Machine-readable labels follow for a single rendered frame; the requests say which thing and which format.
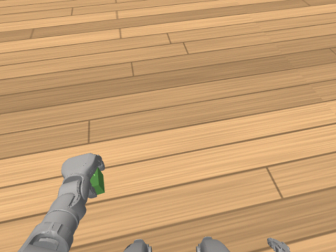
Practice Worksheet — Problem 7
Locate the left robot hand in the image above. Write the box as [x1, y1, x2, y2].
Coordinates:
[61, 153, 105, 198]

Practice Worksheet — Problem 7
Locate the right robot hand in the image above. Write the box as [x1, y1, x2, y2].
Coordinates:
[267, 238, 290, 252]

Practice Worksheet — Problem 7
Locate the cube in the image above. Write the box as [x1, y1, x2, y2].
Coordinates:
[90, 167, 105, 195]

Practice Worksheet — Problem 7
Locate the left robot arm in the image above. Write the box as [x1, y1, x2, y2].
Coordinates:
[18, 173, 90, 252]

